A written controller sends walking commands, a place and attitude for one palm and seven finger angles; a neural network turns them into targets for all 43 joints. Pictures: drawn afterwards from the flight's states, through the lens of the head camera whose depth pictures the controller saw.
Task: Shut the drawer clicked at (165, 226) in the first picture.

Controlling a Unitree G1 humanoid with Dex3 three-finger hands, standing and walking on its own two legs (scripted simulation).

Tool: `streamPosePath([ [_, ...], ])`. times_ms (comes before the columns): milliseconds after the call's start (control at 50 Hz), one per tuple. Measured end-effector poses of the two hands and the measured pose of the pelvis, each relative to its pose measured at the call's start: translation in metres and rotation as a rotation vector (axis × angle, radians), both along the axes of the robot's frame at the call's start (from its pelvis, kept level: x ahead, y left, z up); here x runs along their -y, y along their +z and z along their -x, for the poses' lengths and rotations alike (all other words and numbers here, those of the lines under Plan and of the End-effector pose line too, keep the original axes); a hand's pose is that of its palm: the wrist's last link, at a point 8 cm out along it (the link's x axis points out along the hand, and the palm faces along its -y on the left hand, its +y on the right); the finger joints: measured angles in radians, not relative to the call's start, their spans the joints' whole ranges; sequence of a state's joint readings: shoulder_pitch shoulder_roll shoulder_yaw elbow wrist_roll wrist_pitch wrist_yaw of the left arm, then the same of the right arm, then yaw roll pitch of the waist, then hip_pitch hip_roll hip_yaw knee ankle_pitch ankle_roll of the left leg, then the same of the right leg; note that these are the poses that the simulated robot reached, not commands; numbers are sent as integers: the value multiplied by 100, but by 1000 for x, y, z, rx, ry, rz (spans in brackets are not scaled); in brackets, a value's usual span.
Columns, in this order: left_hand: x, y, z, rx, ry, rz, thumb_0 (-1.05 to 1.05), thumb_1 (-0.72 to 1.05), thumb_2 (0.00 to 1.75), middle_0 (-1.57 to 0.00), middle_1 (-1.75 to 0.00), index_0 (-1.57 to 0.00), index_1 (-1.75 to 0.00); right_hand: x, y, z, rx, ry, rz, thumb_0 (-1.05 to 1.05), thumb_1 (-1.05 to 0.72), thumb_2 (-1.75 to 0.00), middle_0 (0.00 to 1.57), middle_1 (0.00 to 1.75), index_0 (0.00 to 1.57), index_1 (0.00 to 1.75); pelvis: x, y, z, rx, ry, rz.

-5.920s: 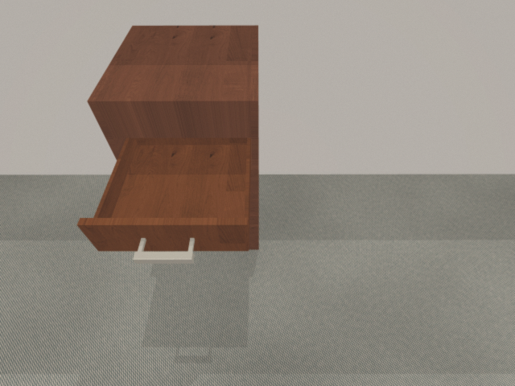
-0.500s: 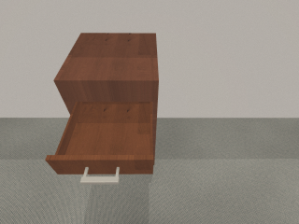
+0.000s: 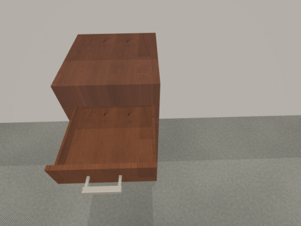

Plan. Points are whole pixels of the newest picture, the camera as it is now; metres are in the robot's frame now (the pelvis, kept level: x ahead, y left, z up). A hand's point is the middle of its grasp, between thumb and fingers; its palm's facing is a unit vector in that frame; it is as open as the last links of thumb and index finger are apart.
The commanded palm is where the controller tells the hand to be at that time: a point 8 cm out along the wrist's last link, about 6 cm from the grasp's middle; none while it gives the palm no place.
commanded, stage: come to a stop and stand still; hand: left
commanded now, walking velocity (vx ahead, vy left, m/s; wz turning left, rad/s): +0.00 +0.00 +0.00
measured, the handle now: (103, 184) +0.29 +0.19 -0.18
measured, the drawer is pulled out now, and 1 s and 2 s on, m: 0.29 0.29 0.29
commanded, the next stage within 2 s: look again from close up in 0.24 s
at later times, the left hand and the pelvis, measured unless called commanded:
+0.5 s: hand out of the picture -0.01 +0.15 -0.18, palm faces +0.02 -0.98 -0.19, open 7.3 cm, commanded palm none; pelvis +0.01 +0.00 -0.01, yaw +2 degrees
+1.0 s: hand out of the picture +0.08 +0.20 -0.14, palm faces +0.18 -0.96 -0.23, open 7.2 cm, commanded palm +0.10 +0.23 -0.08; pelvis +0.02 +0.00 -0.01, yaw +1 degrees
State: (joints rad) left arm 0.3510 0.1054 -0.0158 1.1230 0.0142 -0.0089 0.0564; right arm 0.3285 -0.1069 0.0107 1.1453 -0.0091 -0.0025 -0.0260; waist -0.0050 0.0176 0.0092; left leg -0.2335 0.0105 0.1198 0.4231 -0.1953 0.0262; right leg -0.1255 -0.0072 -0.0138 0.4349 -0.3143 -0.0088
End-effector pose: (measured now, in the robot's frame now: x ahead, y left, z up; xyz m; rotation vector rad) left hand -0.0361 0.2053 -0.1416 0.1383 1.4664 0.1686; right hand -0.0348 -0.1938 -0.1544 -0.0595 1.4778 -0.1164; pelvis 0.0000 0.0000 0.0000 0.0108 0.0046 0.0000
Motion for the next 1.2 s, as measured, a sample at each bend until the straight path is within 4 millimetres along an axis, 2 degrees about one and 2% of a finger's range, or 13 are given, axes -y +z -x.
streamPosePath([
  [180,10,-3,-10,20,8,22,0,91,90,-20,-30,-20,-30,16,2,-24,43,20,38,1,-92,-90,20,30,20,30,2,0,-8,8,3,-4],
  [360,16,-3,-10,22,3,21,0,91,90,-20,-30,-20,-30,24,3,-29,47,34,43,1,-92,-90,20,30,20,30,7,0,-11,3,10,1],
  [480,6,-5,-17,42,-15,10,0,91,90,-20,-30,-20,-30,29,-1,-35,72,60,49,1,-92,-90,20,30,20,30,5,-6,-7,-7,28,21],
  [600,-9,-6,-38,90,-20,-16,0,91,90,-20,-30,-20,-30,26,-2,-46,93,72,55,1,-92,-90,20,30,20,30,2,-8,-13,0,26,11],
  [740,-18,-9,-60,141,-30,-22,0,92,90,-20,-30,-20,-30,30,4,-61,118,83,80,1,-93,-90,20,30,20,30,1,-8,-18,7,24,5],
  [840,-19,-9,-64,142,-30,-14,0,92,90,-20,-30,-20,-30,31,8,-70,128,95,93,1,-92,-90,20,30,20,30,0,-7,-19,6,25,4],
  [940,-18,-9,-59,125,-28,-10,0,92,90,-20,-30,-20,-30,32,10,-77,130,101,98,1,-92,-90,20,30,20,30,-1,-5,-20,0,23,11],
  [960,-22,-2,-65,162,27,-17,1,93,90,-20,-30,-20,-30,33,12,-81,160,94,103,1,-92,-90,20,30,20,30,-2,-6,-20,-8,23,15],
  [980,-29,12,-80,266,60,-39,2,94,90,-20,-30,-21,-30,34,16,-88,223,97,117,1,-92,-90,20,30,20,30,-2,-6,-19,-10,18,11],
  [1040,-43,72,-134,647,62,-134,2,95,90,-22,-32,-22,-32,37,25,-116,439,96,133,1,-92,-90,20,30,20,30,-3,-6,-14,-25,31,-8],
  [1100,-41,118,-183,971,20,-145,2,94,90,-25,-35,-25,-35,42,28,-148,615,112,129,1,-91,-90,20,30,20,30,-3,-15,-5,-69,66,-12],
  [1160,-22,133,-206,1211,-29,-48,1,94,90,-28,-39,-28,-39,49,32,-179,751,130,135,1,-91,-90,20,30,20,30,2,-30,7,-133,56,0],
  [1200,-2,128,-202,1321,-69,57,1,93,90,-31,-43,-31,-43,53,37,-197,827,150,141,1,-91,-90,20,30,20,30,7,-42,14,-173,47,2],
])
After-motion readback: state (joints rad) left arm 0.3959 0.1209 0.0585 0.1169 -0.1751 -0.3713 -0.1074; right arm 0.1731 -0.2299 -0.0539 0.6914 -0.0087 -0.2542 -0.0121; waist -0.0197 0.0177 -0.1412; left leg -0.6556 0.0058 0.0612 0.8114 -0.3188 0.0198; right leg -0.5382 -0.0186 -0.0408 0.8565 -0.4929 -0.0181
